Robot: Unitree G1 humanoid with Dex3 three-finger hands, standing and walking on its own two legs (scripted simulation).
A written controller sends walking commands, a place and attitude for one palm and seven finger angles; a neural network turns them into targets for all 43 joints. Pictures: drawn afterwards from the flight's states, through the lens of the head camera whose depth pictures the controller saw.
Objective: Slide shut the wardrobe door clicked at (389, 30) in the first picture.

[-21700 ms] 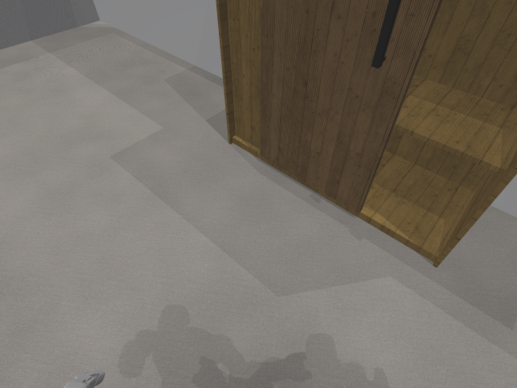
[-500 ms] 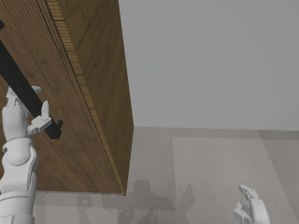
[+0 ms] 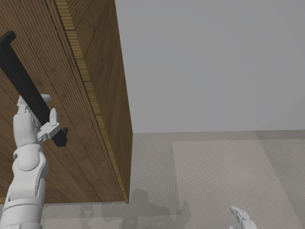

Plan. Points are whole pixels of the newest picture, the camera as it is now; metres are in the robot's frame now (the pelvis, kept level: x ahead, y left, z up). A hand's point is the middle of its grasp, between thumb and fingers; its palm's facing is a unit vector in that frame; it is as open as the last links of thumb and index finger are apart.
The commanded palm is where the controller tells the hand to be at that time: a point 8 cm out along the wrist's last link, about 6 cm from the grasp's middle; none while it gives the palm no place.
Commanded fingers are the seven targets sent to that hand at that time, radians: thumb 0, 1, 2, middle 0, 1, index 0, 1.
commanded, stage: stop walking and hold the door there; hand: left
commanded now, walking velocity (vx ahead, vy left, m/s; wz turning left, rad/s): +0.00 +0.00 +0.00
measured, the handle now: (41, 100) +0.36 +0.31 +0.16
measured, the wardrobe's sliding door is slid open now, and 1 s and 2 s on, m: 0.00 0.00 0.00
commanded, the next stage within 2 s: loosen the grip on the handle in 0.52 s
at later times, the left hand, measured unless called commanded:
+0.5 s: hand (54, 123) +0.32 +0.28 +0.12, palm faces +0.50 -0.84 -0.23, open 6.5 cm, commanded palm +0.28 +0.29 +0.11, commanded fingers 0.00 0.90 0.90 -0.45 -1.40 -0.45 -1.40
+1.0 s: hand (50, 123) +0.32 +0.28 +0.12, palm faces +0.55 -0.80 -0.23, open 12.5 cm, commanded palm +0.27 +0.32 +0.13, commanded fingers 0.00 -0.55 0.20 -0.32 -1.23 -0.32 -1.23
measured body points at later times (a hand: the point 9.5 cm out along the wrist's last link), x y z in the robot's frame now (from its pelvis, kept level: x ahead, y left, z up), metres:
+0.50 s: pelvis +0.01 -0.01 +0.00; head +0.00 -0.02 +0.45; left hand +0.29 +0.32 +0.13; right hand +0.16 -0.25 -0.11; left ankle +0.07 +0.02 -0.74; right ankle -0.02 -0.12 -0.74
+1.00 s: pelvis +0.00 -0.06 -0.02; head +0.00 -0.06 +0.43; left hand +0.29 +0.32 +0.13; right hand +0.18 -0.31 -0.10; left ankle +0.07 +0.02 -0.74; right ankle -0.02 -0.12 -0.74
